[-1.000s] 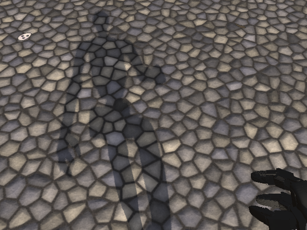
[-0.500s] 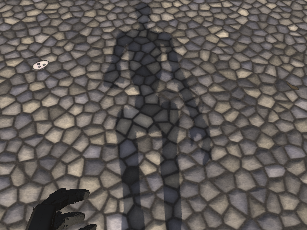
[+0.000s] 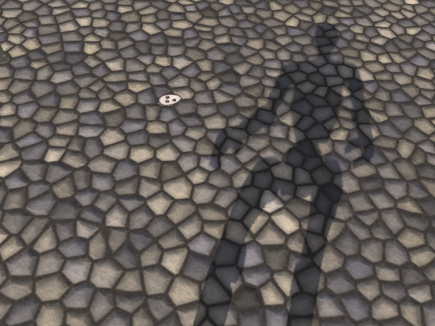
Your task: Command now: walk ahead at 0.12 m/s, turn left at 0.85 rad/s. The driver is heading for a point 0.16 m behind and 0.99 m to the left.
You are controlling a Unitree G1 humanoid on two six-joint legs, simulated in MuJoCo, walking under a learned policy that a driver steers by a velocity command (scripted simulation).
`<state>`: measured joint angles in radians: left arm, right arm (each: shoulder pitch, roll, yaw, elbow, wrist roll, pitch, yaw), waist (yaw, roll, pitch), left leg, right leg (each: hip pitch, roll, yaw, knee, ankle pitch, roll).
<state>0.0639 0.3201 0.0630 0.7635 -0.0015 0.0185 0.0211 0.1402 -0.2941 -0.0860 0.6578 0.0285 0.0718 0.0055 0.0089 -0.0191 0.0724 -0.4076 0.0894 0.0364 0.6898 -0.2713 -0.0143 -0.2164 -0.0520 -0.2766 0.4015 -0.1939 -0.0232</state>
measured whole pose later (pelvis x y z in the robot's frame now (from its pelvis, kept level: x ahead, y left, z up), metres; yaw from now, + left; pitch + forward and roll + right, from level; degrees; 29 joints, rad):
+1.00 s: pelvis +0.55 +0.28 -0.04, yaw +56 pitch +0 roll +1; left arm 0.37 0.23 0.02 0.80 0.03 -0.06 0.00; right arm 0.18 -0.33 -0.05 0.73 -0.03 0.00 0.02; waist 0.05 0.03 0.08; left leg -0.42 -0.21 0.09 0.72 -0.31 0.22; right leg -0.24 -0.08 0.00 1.41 -0.37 0.03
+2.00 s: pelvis +0.81 +1.13 -0.01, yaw +112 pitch +1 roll +1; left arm 0.05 0.26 -0.01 0.57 0.05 -0.04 -0.02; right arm 0.46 -0.32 -0.06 0.84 -0.01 -0.05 0.00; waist -0.07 0.00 0.06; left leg -0.05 -0.24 -0.16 0.38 -0.31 0.19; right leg -0.72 -0.16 0.08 0.90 -0.22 0.08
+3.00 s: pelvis +0.27 +1.83 -0.03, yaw +155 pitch +1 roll +0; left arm -0.01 0.25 0.00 0.64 0.01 -0.13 -0.03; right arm 0.46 -0.26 -0.04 0.92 0.00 -0.04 -0.04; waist -0.06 -0.04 0.08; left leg 0.07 -0.13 -0.09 0.58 -0.49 0.09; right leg -0.55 0.04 -0.05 0.46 0.16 -0.05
